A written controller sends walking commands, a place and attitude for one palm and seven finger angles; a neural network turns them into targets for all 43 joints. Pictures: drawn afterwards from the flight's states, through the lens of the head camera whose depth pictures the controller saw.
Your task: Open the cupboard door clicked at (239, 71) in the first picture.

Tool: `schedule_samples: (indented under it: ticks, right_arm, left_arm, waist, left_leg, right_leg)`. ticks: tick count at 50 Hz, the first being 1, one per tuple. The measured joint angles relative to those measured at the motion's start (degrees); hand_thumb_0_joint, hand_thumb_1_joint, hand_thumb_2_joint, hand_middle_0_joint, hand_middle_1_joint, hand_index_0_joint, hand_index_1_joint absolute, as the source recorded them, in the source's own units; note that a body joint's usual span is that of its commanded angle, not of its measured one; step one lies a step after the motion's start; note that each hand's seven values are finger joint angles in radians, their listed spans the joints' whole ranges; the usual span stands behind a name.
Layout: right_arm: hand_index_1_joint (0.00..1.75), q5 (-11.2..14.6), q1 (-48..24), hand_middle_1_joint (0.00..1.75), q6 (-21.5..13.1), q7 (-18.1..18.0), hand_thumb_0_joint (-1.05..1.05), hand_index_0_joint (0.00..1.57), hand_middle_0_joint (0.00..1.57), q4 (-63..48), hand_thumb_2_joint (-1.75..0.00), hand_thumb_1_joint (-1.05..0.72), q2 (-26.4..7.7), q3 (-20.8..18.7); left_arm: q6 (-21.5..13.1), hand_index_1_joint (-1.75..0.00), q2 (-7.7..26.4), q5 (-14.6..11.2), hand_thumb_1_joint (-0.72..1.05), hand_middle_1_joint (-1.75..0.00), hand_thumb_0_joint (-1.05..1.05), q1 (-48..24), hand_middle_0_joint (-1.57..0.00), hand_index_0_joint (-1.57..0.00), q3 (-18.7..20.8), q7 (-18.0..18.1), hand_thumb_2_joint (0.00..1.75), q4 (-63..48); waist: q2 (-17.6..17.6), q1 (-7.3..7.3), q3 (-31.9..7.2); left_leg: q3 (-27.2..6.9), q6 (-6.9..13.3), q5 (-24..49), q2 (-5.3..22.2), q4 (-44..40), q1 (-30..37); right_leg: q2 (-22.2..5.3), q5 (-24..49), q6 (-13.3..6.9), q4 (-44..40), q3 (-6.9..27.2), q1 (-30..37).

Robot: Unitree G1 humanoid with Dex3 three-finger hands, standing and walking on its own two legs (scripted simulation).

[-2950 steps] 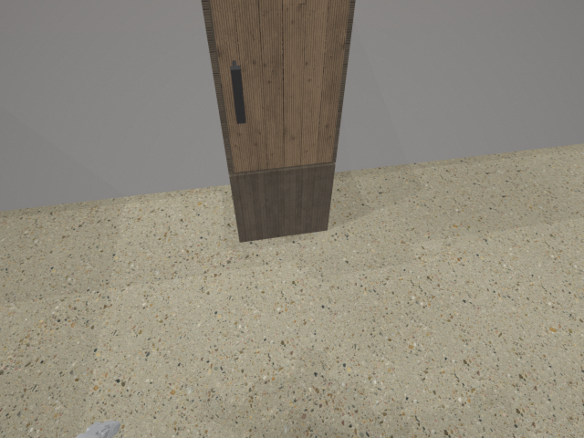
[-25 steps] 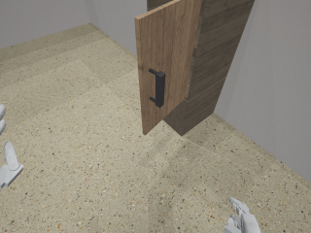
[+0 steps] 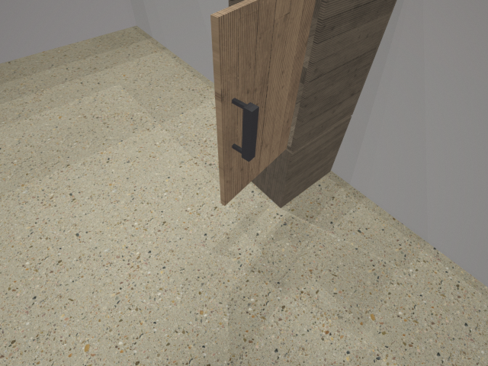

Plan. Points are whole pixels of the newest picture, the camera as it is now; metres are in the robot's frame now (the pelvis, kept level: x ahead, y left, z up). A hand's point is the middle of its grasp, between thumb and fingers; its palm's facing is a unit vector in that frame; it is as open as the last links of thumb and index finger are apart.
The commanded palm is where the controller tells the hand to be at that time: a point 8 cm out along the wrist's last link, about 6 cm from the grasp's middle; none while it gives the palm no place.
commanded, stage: let the arm hang, fingers relaxed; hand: left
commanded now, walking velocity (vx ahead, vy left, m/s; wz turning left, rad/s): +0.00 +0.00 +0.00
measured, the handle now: (242, 130) +0.65 +0.02 -0.02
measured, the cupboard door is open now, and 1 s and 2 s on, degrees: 100 100 100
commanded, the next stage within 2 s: look to check the result in 0.80 s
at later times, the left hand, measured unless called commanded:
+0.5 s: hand out of the picture -0.01 +0.17 -0.16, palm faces +0.03 -0.97 -0.22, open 7.4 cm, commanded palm none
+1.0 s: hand out of the picture +0.01 +0.15 -0.16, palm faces +0.04 -0.98 -0.20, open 7.4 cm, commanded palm none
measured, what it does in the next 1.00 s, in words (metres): stands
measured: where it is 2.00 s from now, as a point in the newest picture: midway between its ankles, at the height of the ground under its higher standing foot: outside the picture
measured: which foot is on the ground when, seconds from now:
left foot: down 0.00-1.00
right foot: down 0.00-1.00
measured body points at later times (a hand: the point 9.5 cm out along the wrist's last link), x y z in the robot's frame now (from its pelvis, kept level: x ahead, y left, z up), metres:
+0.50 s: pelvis +0.01 -0.01 +0.01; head +0.02 -0.02 +0.46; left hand -0.01 +0.22 -0.14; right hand -0.01 -0.21 -0.16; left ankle +0.03 +0.10 -0.73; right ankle +0.01 -0.10 -0.73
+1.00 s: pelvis +0.03 -0.02 +0.01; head +0.04 -0.03 +0.46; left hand +0.01 +0.20 -0.15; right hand +0.01 -0.22 -0.16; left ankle +0.03 +0.10 -0.73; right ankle +0.01 -0.10 -0.73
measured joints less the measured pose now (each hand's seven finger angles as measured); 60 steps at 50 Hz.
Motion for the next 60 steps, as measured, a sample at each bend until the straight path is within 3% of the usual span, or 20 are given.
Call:
schedule_samples:
  ticks: [3,7,16,25,30,60]
  right_arm:
    - [0.30,0.03,2.31,0.30,0.87,-0.33,0.01,0.20,0.20,3.73,-0.90,-0.90,1.82,0.42]
    - [0.30,0.16,4.24,0.30,1.44,-0.90,0.01,0.20,0.20,7.38,-0.90,-0.90,3.07,0.16]
    - [0.30,0.34,5.22,0.30,1.01,-1.45,0.01,0.20,0.20,11.16,-0.90,-0.90,5.19,-0.21]
    - [0.30,0.34,5.12,0.30,0.16,-1.81,0.00,0.20,0.20,13.12,-0.90,-0.90,6.95,0.05]
    - [0.30,0.26,4.89,0.30,-0.04,-2.06,0.00,0.20,0.20,13.72,-0.90,-0.91,7.27,-0.02]
    - [0.30,0.32,3.75,0.30,-0.34,-2.66,0.00,0.20,0.20,14.05,-0.90,-0.91,6.42,-0.34]
  left_arm:
    - [-0.92,-0.30,0.68,-0.33,0.98,-0.30,-0.01,0.14,-0.21,-0.20,1.10,0.84,0.90,5.29]
    - [-1.55,-0.30,1.08,-0.47,0.98,-0.30,-0.01,1.28,-0.21,-0.20,1.00,0.53,0.90,11.07]
    - [-2.18,-0.30,0.28,-0.64,0.92,-0.30,0.00,2.70,-0.20,-0.20,1.15,0.91,0.90,18.13]
    - [-3.03,-0.30,-2.03,-0.73,0.91,-0.30,0.00,1.04,-0.20,-0.20,1.02,1.33,0.90,19.13]
    - [-3.32,-0.30,-3.26,-0.52,0.91,-0.30,0.00,-0.14,-0.20,-0.20,0.92,1.64,0.90,18.96]
    - [-3.77,-0.30,-3.10,-0.72,0.91,-0.30,0.00,0.51,-0.20,-0.20,1.41,1.57,0.90,19.69]
  waist:
    - [-1.04,1.01,0.86]
    - [0.25,1.53,1.15]
    - [3.31,1.33,0.67]
    - [3.15,1.21,-0.56]
    - [2.40,1.15,-0.97]
    - [2.36,1.32,0.02]
  left_leg:
    - [-0.96,-0.47,0.84,0.47,-1.37,0.77]
    - [-1.51,-0.70,1.56,0.83,-2.83,1.77]
    - [-0.88,-0.59,2.38,0.60,-5.18,3.60]
    - [-0.43,-0.79,2.27,0.51,-6.24,5.09]
    - [-0.46,-1.00,2.10,0.61,-6.54,5.78]
    - [-1.24,-2.13,1.03,1.38,-7.57,7.68]
  right_leg:
    - [0.69,1.14,-0.43,-2.53,-0.97,1.56]
    - [1.30,2.48,-0.69,-5.39,-1.51,3.31]
    - [1.17,3.02,-0.58,-6.83,-0.89,4.49]
    - [1.11,2.44,-0.64,-6.76,-0.40,5.29]
    - [1.23,2.17,-0.77,-6.93,-0.40,5.90]
    - [2.22,1.26,-1.54,-8.90,-1.05,8.40]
